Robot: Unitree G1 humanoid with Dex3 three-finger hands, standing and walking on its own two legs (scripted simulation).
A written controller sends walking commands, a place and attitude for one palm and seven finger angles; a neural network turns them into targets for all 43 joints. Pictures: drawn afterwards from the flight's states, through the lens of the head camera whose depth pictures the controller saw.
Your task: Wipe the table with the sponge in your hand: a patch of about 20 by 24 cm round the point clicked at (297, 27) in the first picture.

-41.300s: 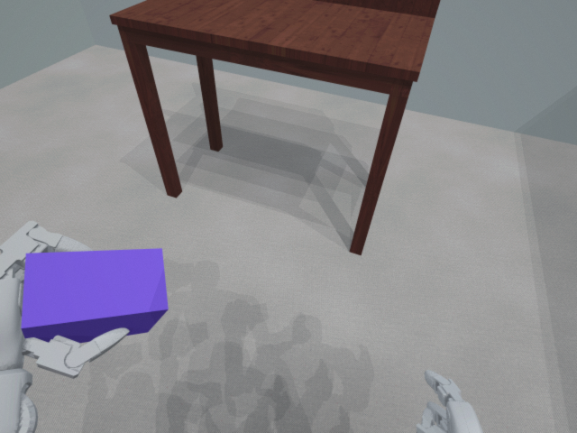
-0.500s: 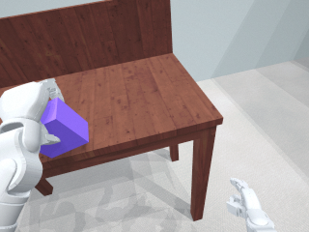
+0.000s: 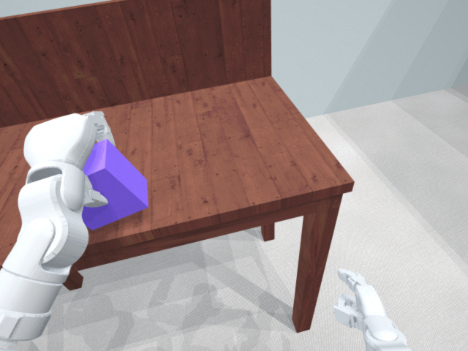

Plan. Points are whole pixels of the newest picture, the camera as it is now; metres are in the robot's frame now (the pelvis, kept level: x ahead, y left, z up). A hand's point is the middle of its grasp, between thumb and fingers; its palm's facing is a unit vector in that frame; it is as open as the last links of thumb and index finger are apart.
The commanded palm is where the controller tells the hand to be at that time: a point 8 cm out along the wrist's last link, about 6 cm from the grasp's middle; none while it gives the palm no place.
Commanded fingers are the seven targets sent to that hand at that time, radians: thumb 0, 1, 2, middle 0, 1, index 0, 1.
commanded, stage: move the sponge above the wiping area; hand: left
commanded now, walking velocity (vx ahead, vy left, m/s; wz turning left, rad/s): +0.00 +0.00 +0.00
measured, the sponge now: (106, 193) +0.29 +0.28 +0.15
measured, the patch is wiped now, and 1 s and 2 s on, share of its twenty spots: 0.05 0.05 0.05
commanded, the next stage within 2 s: none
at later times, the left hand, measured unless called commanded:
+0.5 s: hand (88, 163) +0.31 +0.30 +0.20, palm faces +0.10 -0.01 -1.00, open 10.8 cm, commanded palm +0.27 +0.30 +0.27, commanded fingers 0.00 0.10 1.30 -1.20 -1.60 -1.20 -1.60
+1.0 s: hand (95, 156) +0.34 +0.32 +0.19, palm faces +0.04 +0.02 -1.00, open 10.8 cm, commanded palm +0.31 +0.31 +0.26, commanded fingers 0.00 0.10 1.30 -1.20 -1.60 -1.20 -1.60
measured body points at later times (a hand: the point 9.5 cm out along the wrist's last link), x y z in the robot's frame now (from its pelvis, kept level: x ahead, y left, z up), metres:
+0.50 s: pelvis +0.01 +0.00 +0.00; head +0.00 -0.05 +0.45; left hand +0.30 +0.30 +0.25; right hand +0.26 -0.19 -0.09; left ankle +0.01 +0.10 -0.74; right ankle +0.04 -0.08 -0.74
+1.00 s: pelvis +0.02 +0.00 +0.00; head +0.02 -0.05 +0.45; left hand +0.33 +0.31 +0.24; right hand +0.25 -0.22 -0.11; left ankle +0.01 +0.10 -0.74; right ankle +0.04 -0.08 -0.74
